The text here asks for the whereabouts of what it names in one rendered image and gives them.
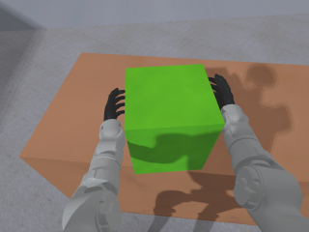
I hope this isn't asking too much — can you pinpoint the robot left hand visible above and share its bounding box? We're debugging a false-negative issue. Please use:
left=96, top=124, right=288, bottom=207
left=103, top=88, right=126, bottom=121

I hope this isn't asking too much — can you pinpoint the robot left upper arm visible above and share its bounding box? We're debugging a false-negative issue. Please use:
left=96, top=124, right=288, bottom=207
left=55, top=189, right=123, bottom=232

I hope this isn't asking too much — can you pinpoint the robot right upper arm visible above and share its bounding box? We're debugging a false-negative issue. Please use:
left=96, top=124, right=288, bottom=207
left=233, top=164, right=309, bottom=232

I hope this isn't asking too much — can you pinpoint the robot left forearm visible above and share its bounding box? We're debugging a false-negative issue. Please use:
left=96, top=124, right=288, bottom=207
left=62, top=119, right=126, bottom=227

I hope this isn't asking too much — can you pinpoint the carton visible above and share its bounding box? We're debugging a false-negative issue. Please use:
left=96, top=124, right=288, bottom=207
left=124, top=64, right=225, bottom=174

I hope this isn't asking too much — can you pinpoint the robot right hand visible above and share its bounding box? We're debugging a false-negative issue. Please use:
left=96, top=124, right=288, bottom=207
left=208, top=73, right=235, bottom=111

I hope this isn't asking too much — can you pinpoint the robot right forearm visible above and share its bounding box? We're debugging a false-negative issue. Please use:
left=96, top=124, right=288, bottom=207
left=220, top=103, right=302, bottom=207

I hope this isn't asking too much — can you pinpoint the pedestal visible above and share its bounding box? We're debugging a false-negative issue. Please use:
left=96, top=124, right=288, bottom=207
left=19, top=52, right=309, bottom=226

